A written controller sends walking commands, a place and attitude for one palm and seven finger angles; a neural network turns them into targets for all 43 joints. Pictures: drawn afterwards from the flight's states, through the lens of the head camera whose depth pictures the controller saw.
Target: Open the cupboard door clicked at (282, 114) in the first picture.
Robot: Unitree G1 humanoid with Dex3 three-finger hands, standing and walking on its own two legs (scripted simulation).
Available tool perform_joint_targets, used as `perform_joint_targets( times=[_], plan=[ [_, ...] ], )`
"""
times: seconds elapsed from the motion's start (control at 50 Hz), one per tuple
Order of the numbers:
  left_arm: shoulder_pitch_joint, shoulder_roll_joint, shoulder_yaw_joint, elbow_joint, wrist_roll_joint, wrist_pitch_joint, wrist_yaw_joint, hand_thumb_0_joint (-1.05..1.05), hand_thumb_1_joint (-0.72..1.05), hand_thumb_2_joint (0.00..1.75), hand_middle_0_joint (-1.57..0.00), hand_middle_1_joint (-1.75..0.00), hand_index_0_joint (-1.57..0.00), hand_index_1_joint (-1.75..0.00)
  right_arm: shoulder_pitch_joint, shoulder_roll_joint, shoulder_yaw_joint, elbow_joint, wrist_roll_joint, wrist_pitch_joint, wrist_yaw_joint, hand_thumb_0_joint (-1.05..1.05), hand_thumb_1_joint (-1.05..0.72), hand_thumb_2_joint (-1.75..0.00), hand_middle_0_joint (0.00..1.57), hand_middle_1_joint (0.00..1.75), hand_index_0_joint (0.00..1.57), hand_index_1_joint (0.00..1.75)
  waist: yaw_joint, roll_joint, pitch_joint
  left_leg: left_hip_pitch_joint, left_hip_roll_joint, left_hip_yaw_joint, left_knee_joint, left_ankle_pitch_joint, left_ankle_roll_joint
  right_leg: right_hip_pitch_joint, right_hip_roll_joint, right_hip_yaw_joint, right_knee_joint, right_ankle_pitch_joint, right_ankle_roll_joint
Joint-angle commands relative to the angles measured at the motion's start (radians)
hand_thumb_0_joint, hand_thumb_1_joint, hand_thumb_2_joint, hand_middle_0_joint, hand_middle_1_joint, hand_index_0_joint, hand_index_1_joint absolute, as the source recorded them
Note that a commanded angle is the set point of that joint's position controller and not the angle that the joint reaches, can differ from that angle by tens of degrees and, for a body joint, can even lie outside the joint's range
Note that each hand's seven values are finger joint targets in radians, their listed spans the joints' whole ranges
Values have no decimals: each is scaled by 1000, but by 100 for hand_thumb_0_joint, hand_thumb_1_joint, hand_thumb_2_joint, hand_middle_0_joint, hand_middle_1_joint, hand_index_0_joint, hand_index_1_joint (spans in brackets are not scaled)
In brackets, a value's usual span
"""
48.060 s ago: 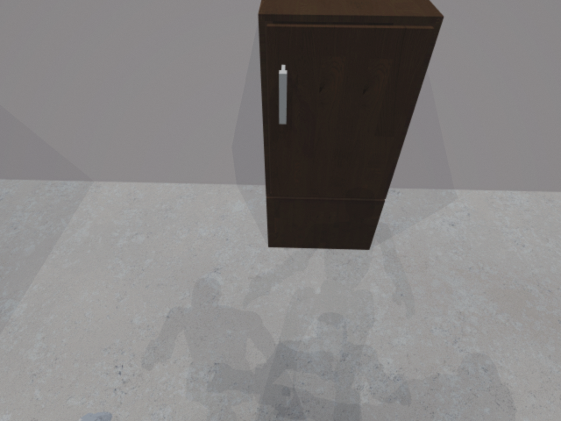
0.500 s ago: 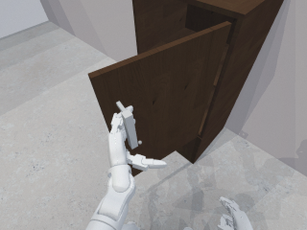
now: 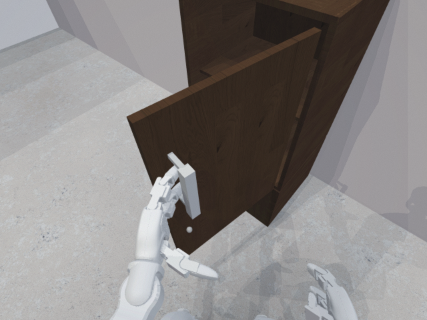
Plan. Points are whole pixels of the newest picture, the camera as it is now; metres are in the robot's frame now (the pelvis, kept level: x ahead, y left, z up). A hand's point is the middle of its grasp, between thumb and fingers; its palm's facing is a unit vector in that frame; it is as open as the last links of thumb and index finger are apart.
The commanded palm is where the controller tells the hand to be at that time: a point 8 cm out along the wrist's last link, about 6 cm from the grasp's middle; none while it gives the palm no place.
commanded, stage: slide the hand sideways off the handle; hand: left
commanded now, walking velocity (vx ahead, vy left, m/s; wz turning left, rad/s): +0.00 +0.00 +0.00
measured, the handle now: (184, 187) +0.35 +0.08 +0.06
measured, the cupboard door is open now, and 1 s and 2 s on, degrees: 80 80 80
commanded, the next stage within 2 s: draw the hand back to the body in 0.62 s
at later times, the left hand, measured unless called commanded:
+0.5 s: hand (154, 250) +0.22 +0.11 +0.06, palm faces +0.04 -1.00 -0.05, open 16.1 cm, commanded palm +0.19 +0.18 +0.06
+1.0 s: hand (126, 252) +0.21 +0.14 +0.10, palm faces +0.03 -1.00 -0.07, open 16.3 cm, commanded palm +0.17 +0.21 +0.10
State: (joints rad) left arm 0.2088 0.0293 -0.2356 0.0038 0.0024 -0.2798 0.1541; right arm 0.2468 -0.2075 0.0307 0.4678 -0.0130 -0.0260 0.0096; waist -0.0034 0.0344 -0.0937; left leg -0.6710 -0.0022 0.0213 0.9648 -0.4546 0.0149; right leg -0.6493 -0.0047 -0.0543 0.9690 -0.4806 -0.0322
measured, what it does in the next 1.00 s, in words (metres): stands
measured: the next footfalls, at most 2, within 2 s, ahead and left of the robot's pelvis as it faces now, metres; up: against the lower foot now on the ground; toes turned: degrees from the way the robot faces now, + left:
none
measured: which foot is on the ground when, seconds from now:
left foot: down 0.00-1.00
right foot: down 0.00-1.00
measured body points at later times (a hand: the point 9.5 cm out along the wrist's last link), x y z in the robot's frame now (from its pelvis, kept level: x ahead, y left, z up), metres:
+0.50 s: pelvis +0.01 -0.03 +0.00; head +0.06 -0.04 +0.44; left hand +0.22 +0.16 +0.07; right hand +0.19 -0.25 -0.09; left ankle +0.02 +0.11 -0.68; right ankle +0.00 -0.10 -0.68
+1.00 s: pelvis +0.01 -0.01 +0.00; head +0.03 -0.03 +0.45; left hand +0.20 +0.20 +0.10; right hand +0.19 -0.23 -0.08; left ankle +0.02 +0.11 -0.68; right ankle +0.00 -0.10 -0.68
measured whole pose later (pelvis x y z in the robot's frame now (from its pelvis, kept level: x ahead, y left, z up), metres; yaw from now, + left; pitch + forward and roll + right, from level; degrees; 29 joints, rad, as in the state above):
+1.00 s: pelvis +0.01 -0.01 +0.00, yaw +1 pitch +9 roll -1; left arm 0.51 0.18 0.04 -0.28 -0.20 -0.25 -0.11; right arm 0.27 -0.22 0.04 0.46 0.03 -0.12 -0.06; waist 0.01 0.06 -0.12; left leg -0.65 0.01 -0.01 0.97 -0.47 0.00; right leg -0.61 0.01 -0.08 0.95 -0.49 -0.04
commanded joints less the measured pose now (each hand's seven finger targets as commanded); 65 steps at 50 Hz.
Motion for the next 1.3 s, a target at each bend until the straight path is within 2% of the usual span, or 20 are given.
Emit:
perform_joint_targets(
  times=[0.0, 0.1, 0.26, 0.34, 0.42, 0.48, 0.56, 0.6, 0.68, 0.74, 0.78, 0.86, 0.88, 0.92, 1.02, 1.1, 1.2, 1.22, 1.24, 1.28],
  plan=[
    [-79, -5, 18, -299, -21, -73, -22, 0, -50, 30, -15, -30, -15, -30, -67, -98, -42, -174, 3, -65, -10, 0, -90, -90, 20, 30, 20, 30, -2, -60, -198, 120, -5, -44, -128, 185, 3, 84, 11, 13, -147, 254, -3],
    [-16, 43, 66, -327, -37, -75, -52, 0, -50, 30, -15, -30, -15, -30, -59, -102, -43, -173, 2, -76, -20, 0, -90, -90, 20, 30, 20, 30, -5, -76, -200, 93, -9, -43, -104, 196, 5, 89, 8, 24, -139, 285, 2],
    [168, 133, 212, -351, -111, -79, -128, 0, -50, 30, -15, -30, -15, -30, -48, -101, -48, -170, 10, -86, -36, 0, -90, -90, 20, 30, 20, 30, 23, -97, -219, 50, -19, -27, -83, 230, 2, 175, -4, 64, -151, 404, 19],
    [175, 147, 235, -365, -139, -96, -169, 0, -50, 30, -15, -30, -15, -30, -46, -105, -49, -164, 13, -97, -42, 0, -90, -90, 20, 30, 20, 30, 6, -95, -186, 19, -21, -29, -65, 217, 0, 168, -14, 85, -157, 420, 32],
    [238, 181, 284, -382, -167, -125, -212, 0, -50, 30, -15, -30, -15, -30, -43, -109, -56, -159, 16, -109, -46, 0, -90, -90, 20, 30, 20, 30, 8, -100, -203, -5, -24, -32, -44, 219, -2, 189, -22, 111, -156, 448, 37],
    [253, 184, 281, -390, -187, -146, -259, 0, -50, 30, -15, -30, -15, -30, -41, -115, -60, -156, 18, -122, -51, 0, -90, -90, 20, 30, 20, 30, -5, -97, -202, -16, -24, -31, -24, 211, -2, 170, -30, 121, -151, 462, 49],
    [265, 207, 305, -390, -217, -161, -310, 0, -50, 30, -15, -30, -15, -30, -47, -123, -65, -153, 25, -134, -59, 0, -90, -90, 20, 30, 20, 30, -4, -65, -186, -30, -23, -37, -10, 185, -2, 131, -26, 126, -157, 368, 43],
    [240, 189, 274, -416, -224, -167, -320, 0, -50, 30, -15, -30, -15, -30, -45, -126, -65, -162, 27, -145, -62, 0, -90, -90, 20, 30, 20, 30, -13, -67, -195, -19, -21, -41, -8, 180, 1, 108, -21, 112, -151, 333, 40],
    [228, 189, 264, -418, -215, -155, -304, 0, -50, 30, -15, -30, -15, -30, -41, -129, -66, -168, 27, -156, -66, 0, -90, -90, 20, 30, 20, 30, -9, -66, -194, -16, -19, -44, -7, 168, 4, 68, -9, 89, -138, 263, 29],
    [258, 241, 315, -460, -204, -129, -276, 0, -50, 30, -15, -30, -15, -30, -49, -125, -65, -186, 31, -150, -66, 0, -90, -90, 20, 30, 20, 30, 23, -34, -219, 8, -20, -40, -38, 173, 5, 102, -2, 82, -146, 228, 18],
    [245, 239, 307, -507, -199, -108, -257, 0, -50, 30, -15, -30, -15, -30, -49, -119, -58, -196, 36, -149, -67, 0, -90, -90, 20, 30, 20, 30, 22, -1, -212, 46, -19, -39, -66, 179, 7, 110, 5, 66, -155, 228, 14],
    [270, 228, 312, -493, -209, -60, -242, 0, -50, 30, -15, -30, -15, -30, -56, -118, -49, -192, 44, -147, -72, 0, -90, -90, 20, 30, 20, 30, 12, -46, -148, 64, -12, -45, -105, 154, 7, 111, 13, 49, -196, 195, 20],
    [273, 223, 307, -496, -211, -48, -246, 0, -50, 30, -15, -30, -15, -30, -57, -118, -45, -192, 44, -151, -73, 0, -90, -90, 20, 30, 20, 30, 15, -25, -135, 73, -11, -45, -117, 148, 7, 113, 15, 43, -201, 184, 18],
    [289, 246, 338, -478, -219, -25, -253, 0, -50, 30, -15, -30, -15, -30, -59, -123, -43, -185, 44, -153, -78, 0, -90, -90, 20, 30, 20, 30, 15, -77, -122, 73, -9, -51, -128, 149, 9, 134, 14, 49, -225, 177, 21],
    [296, 288, 396, -537, -249, 0, -287, 0, -50, 30, -15, -30, -15, -30, -65, -124, -35, -176, 47, -170, -85, 0, -90, -90, 20, 30, 20, 30, 31, -27, -126, 128, -8, -51, -163, 192, 7, 177, 17, 31, -238, 238, 17],
    [277, 291, 410, -564, -275, 12, -316, 0, -50, 30, -15, -30, -15, -30, -63, -126, -30, -163, 52, -191, -88, 0, -90, -90, 20, 30, 20, 30, 26, 4, -107, 178, -6, -59, -193, 213, 3, 182, 22, 13, -250, 265, 15],
    [288, 317, 456, -578, -300, 51, -350, 0, -32, 37, -16, -30, -16, -30, -70, -131, -31, -148, 58, -206, -93, 0, -90, -90, 20, 30, 20, 30, 35, 3, -96, 219, -4, -64, -224, 259, 1, 213, 27, -7, -265, 318, 15],
    [297, 480, 495, -616, -141, 87, -215, 0, -29, 39, -16, -30, -16, -30, -69, -126, -42, -135, 43, -190, -116, 0, -90, -90, 20, 30, 20, 30, 72, -19, -120, 247, 7, -40, -253, 253, 11, 253, -5, 66, -346, 295, 3],
    [316, 378, 438, -631, -126, 114, -160, 0, -26, 40, -16, -30, -16, -30, -79, -108, -28, -137, 32, -182, -123, 0, -90, -90, 20, 30, 20, 30, 47, -25, -55, 268, 1, -31, -268, 255, 16, 246, -13, 65, -383, 299, 10],
    [322, 367, 426, -621, -83, 146, -95, 0, -18, 43, -16, -30, -16, -30, -79, -111, -25, -113, 31, -163, -124, 0, -90, -90, 20, 30, 20, 30, 44, -5, -32, 315, 10, -34, -301, 271, 16, 271, -13, 44, -402, 295, 12]
  ],
)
